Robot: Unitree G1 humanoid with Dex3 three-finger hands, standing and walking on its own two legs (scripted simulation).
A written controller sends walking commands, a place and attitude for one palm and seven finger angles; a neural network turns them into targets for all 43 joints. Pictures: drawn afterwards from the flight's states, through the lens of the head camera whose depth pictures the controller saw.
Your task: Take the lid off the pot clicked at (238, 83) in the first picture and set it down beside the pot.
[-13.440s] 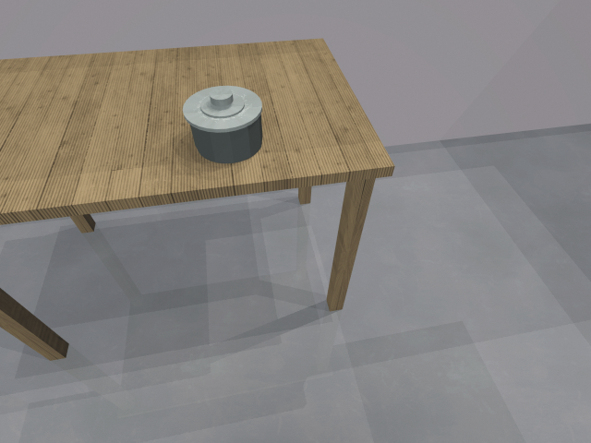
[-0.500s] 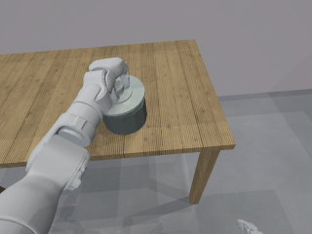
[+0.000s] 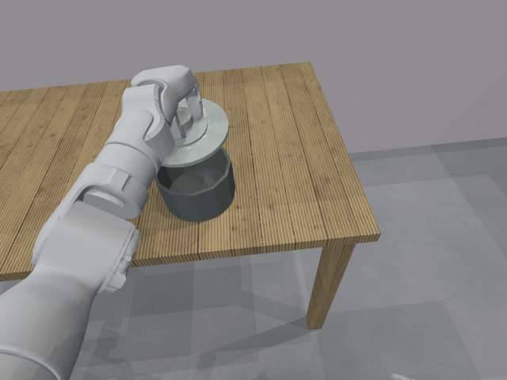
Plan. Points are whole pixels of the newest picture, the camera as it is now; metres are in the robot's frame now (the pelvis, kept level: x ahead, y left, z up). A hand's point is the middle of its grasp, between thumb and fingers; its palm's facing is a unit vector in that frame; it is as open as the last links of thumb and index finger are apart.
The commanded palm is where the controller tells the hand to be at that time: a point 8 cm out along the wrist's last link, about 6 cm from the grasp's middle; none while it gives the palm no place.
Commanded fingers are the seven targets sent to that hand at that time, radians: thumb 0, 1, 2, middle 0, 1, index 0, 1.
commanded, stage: lift the lid straight up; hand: left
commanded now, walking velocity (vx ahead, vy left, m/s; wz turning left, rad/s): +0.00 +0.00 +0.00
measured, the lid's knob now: (179, 119) +0.51 +0.11 +0.15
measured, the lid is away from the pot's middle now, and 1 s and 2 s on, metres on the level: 0.01 0.00 0.14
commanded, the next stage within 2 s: move the lid sideways beside the pot in 0.88 s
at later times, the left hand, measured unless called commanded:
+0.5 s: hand (163, 99) +0.47 +0.11 +0.22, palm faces -0.24 -0.06 -0.97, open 7.4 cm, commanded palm +0.46 +0.11 +0.29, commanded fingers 0.00 0.62 0.99 -0.87 -1.06 -0.90 -1.06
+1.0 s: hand (163, 88) +0.47 +0.10 +0.24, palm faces -0.25 -0.06 -0.97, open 7.4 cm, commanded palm +0.46 +0.11 +0.30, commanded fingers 0.00 0.62 0.99 -0.87 -1.06 -0.90 -1.06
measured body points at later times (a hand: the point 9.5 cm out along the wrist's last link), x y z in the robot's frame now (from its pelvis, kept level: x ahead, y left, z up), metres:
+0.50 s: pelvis -0.01 +0.00 +0.00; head +0.02 -0.03 +0.45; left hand +0.48 +0.11 +0.27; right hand +0.11 -0.24 -0.13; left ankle -0.02 +0.09 -0.74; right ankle -0.03 -0.12 -0.74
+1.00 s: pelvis -0.01 +0.00 +0.00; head +0.02 -0.02 +0.45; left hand +0.48 +0.10 +0.29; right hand +0.09 -0.25 -0.13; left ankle -0.02 +0.09 -0.74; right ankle -0.03 -0.12 -0.74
